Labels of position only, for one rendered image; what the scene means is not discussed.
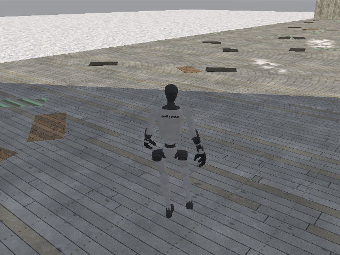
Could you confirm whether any right robot hand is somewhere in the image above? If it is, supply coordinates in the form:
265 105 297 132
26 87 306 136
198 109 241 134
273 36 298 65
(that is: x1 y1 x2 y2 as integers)
194 152 206 167

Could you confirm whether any right robot forearm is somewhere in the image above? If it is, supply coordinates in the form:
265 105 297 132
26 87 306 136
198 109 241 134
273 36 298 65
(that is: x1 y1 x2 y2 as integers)
192 130 204 154

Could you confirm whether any robot head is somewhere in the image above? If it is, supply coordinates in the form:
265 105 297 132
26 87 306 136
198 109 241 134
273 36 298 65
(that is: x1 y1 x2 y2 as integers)
162 84 180 110

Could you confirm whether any left robot foot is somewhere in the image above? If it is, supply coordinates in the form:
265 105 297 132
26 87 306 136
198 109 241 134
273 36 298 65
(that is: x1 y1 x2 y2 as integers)
166 204 174 218

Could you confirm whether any left robot hand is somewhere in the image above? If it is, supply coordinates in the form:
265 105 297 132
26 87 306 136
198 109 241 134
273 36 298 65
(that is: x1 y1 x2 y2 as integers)
144 140 156 149

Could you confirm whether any robot right upper arm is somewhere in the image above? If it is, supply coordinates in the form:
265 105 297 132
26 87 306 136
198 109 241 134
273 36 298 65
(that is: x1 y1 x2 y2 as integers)
182 107 197 138

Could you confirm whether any left robot forearm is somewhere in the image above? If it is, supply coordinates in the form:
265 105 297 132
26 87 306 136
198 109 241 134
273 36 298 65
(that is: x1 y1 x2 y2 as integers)
144 128 152 143

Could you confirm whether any robot left upper arm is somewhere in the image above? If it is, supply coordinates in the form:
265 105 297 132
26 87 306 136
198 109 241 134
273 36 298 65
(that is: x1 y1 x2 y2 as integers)
146 107 160 135

